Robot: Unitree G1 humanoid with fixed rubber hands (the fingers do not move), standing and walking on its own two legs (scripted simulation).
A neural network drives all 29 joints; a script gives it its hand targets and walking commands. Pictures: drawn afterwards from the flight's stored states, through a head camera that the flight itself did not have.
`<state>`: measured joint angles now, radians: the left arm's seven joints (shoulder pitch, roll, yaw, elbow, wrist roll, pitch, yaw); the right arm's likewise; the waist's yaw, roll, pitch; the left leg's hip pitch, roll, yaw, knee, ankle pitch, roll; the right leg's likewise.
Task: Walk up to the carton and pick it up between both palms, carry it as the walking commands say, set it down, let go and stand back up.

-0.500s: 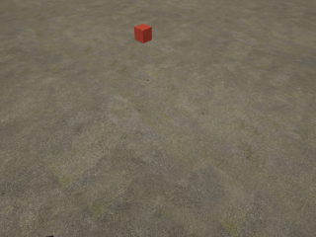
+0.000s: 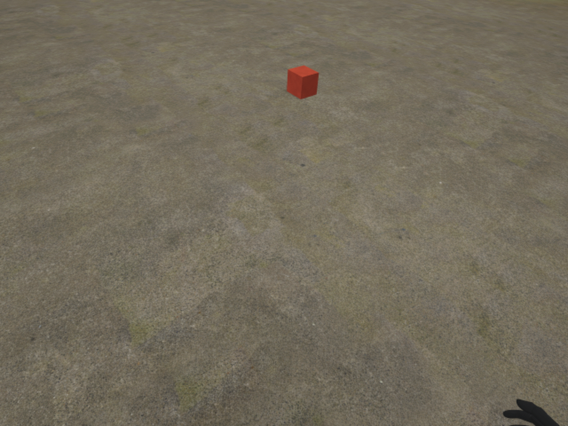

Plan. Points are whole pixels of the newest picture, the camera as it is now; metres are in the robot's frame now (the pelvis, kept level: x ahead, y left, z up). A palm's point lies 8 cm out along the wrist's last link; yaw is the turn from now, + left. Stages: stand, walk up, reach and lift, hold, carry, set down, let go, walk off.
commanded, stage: walk up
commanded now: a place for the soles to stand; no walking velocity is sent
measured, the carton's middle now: (302, 82) +2.89 +0.00 -0.69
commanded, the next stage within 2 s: none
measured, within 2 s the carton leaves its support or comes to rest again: neither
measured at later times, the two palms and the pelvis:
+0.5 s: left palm (139, 238) +0.49 +0.33 -0.05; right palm (516, 407) +0.23 -0.34 -0.09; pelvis +0.25 +0.03 -0.01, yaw -3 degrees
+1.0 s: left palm (133, 214) +0.61 +0.41 -0.11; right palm (407, 167) +0.81 -0.28 -0.05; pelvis +0.59 +0.04 -0.03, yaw +0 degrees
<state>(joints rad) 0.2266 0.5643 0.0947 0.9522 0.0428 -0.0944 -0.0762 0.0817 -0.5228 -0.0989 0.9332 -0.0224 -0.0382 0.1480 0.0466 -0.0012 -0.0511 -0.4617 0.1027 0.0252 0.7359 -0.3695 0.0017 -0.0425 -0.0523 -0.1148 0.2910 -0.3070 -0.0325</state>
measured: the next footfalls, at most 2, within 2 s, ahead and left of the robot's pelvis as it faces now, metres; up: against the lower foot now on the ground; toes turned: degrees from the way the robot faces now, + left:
left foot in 0.10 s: +0.15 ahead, +0.17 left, +0.00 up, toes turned +6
right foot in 0.54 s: +0.46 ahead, -0.12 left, +0.00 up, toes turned -9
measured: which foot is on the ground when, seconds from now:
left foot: up 0.00-0.08, down 0.10-0.56, up 0.58-0.94, down 0.96-1.00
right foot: down 0.00-0.08, up 0.10-0.52, down 0.54-0.98, up 1.00-1.00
